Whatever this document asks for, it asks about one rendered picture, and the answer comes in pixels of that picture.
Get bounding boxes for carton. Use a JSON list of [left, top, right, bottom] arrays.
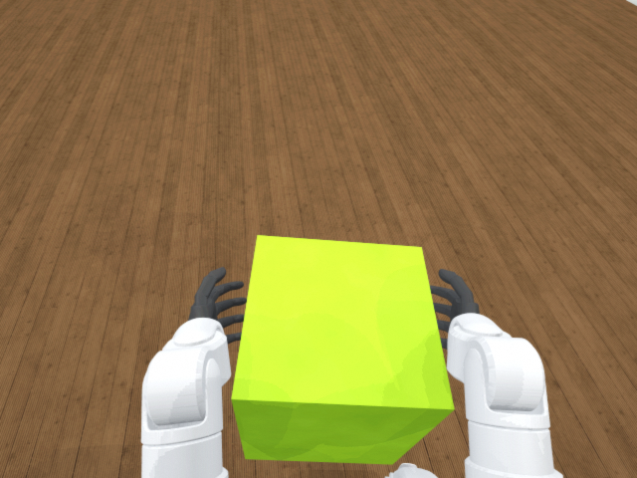
[[231, 235, 455, 465]]

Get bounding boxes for robot right forearm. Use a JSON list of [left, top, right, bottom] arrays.
[[447, 313, 563, 478]]

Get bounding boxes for robot left forearm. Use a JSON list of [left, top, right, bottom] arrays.
[[141, 318, 231, 478]]

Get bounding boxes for robot right hand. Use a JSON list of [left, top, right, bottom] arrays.
[[429, 269, 480, 349]]

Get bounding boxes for robot left hand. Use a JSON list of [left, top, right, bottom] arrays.
[[188, 267, 247, 344]]

